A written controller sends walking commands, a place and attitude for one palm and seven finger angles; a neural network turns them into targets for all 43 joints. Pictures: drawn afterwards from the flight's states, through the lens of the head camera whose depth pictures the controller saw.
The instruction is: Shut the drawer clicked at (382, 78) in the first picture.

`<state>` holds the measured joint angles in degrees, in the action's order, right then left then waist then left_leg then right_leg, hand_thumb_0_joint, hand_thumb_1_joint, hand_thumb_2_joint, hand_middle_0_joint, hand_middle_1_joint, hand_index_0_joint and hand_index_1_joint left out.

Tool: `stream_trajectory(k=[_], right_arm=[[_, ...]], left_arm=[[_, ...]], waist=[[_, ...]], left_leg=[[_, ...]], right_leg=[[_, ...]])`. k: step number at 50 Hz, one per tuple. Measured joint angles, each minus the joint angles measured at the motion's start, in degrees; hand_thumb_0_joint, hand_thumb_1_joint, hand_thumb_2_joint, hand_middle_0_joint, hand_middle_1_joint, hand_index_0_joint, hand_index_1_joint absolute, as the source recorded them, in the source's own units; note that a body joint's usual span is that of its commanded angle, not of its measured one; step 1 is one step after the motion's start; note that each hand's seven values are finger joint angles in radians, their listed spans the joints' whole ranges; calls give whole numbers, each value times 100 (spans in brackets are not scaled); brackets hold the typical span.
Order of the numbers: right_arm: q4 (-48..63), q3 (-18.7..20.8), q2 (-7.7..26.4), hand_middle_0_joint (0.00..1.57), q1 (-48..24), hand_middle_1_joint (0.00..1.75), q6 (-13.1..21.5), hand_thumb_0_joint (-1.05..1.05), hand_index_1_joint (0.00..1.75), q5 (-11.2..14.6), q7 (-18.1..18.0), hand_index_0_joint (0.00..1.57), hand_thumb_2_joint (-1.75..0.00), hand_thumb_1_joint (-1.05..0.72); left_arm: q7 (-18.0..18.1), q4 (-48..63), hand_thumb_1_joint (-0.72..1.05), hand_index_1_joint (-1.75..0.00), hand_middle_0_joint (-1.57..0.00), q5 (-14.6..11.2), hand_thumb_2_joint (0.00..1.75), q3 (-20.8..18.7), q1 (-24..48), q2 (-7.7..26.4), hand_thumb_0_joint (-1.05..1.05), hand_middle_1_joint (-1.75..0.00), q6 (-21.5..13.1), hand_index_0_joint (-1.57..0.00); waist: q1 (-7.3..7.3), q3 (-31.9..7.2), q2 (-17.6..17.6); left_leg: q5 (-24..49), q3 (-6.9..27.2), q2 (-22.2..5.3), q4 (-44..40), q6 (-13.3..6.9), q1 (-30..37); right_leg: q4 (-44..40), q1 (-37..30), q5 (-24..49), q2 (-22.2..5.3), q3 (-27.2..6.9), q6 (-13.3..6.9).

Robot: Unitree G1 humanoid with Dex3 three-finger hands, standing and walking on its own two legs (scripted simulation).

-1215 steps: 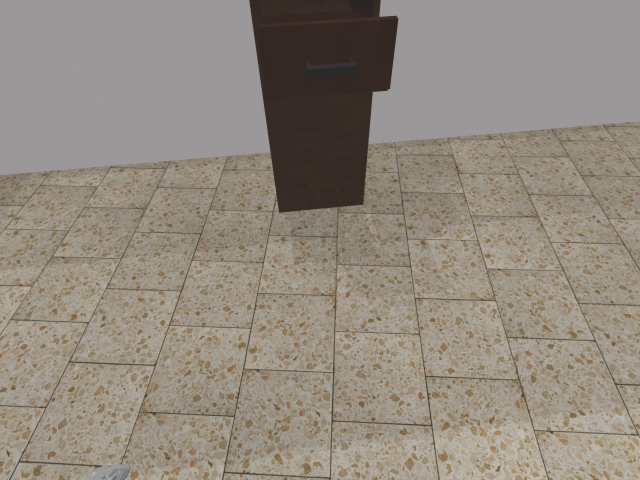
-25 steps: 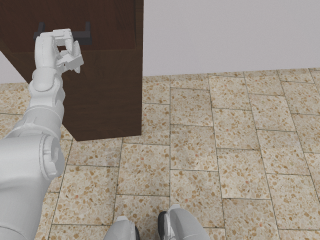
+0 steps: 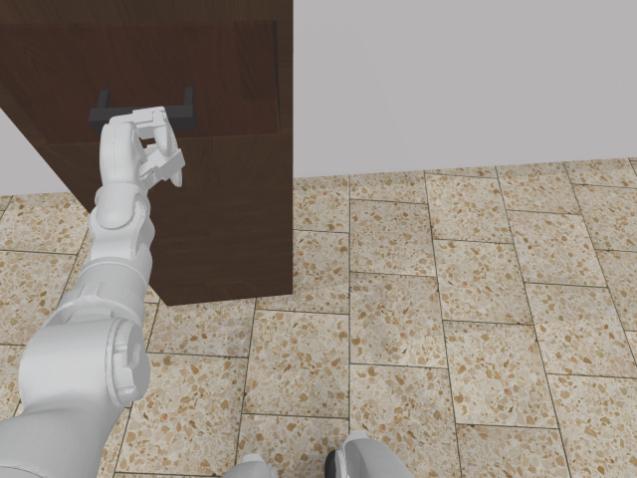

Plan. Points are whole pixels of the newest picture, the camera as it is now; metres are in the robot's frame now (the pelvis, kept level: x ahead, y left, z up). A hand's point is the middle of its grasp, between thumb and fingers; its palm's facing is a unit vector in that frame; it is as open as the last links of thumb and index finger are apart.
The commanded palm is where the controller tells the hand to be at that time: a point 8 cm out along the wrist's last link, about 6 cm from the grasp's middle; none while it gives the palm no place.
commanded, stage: draw the hand back to the body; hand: left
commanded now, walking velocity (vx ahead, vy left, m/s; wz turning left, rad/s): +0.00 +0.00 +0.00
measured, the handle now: (146, 107) +0.58 +0.18 +0.08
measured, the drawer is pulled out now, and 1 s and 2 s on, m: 0.00 0.00 0.00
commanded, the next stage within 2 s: step back with the hand held close in 1.36 s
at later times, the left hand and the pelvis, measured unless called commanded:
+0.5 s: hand (94, 230) +0.36 +0.18 +0.14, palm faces +0.05 -1.00 -0.03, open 3.3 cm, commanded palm +0.32 +0.23 +0.15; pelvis +0.02 -0.01 +0.03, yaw +1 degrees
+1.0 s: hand out of the picture +0.24 +0.23 +0.19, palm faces +0.33 -0.88 -0.34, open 3.3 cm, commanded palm +0.19 +0.27 +0.21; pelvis +0.02 +0.00 +0.05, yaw +1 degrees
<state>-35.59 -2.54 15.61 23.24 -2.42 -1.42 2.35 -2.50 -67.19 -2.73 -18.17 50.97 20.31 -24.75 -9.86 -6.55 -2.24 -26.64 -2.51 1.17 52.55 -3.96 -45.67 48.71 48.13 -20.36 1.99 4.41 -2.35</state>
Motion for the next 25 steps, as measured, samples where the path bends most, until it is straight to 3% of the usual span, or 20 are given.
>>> stream_trajectory(k=[6,11,17,25], right_arm=[[149,80,-41,20,-17,30,-116,0,30,105,2,20,-90,-90],[256,102,-74,20,-42,30,-112,0,30,283,-44,20,-90,-90],[277,114,-50,20,-317,30,139,1,30,410,-191,20,-90,-90],[309,84,38,20,-918,30,531,1,30,488,-394,20,-90,-90]], left_arm=[[-107,1113,84,-160,-139,-233,90,-90,-928,-187,0,-160,156,-140],[-324,2259,88,-160,-139,-555,90,72,-2003,-329,1,-160,571,-140],[-499,3594,90,-160,-139,-874,90,345,-3136,-483,1,-160,965,-140],[-743,4730,90,-160,-140,-1073,90,672,-3974,-595,2,-160,1515,-141]], waist=[[163,-55,-31],[392,-54,-63],[646,11,-95],[912,92,-123]], left_leg=[[-2,-122,-48,-307,24,451],[79,-152,-64,-739,43,1069],[204,-45,-21,-1125,62,1708],[362,90,86,-1428,62,2301]], right_leg=[[-223,-364,5,75,-143,-7],[-604,-948,74,119,-203,-15],[-985,-1626,148,91,-125,-21],[-1237,-2252,216,-12,-11,-10]])
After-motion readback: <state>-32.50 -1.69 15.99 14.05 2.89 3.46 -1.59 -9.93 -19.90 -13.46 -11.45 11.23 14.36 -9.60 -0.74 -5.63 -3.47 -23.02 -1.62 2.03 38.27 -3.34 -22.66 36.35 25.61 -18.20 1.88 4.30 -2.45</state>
